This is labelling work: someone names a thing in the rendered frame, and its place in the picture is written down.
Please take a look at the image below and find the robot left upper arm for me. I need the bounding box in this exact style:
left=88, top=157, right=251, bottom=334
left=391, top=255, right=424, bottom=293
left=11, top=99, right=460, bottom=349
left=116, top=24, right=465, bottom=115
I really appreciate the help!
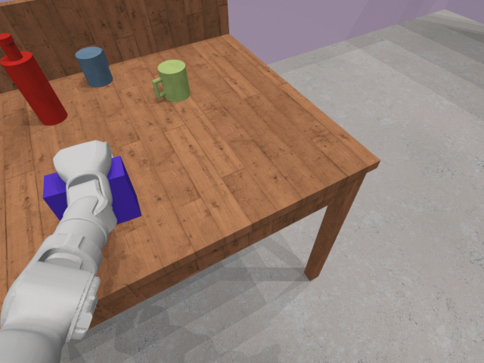
left=0, top=261, right=101, bottom=363

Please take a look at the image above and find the table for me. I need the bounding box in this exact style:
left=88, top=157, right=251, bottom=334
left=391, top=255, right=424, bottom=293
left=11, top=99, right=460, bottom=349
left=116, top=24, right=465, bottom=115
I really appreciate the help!
left=0, top=0, right=380, bottom=329

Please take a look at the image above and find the left robot forearm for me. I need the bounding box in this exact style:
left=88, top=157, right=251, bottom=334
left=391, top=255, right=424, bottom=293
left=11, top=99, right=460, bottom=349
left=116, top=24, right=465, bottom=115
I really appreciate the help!
left=0, top=170, right=117, bottom=328

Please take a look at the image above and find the robot left hand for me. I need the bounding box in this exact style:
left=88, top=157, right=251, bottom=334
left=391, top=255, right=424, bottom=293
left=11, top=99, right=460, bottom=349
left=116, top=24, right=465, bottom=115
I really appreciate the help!
left=53, top=140, right=113, bottom=209

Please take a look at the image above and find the sponge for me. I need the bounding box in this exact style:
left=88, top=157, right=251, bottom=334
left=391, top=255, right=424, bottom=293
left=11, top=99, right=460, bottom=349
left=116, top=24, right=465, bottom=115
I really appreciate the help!
left=43, top=156, right=141, bottom=225

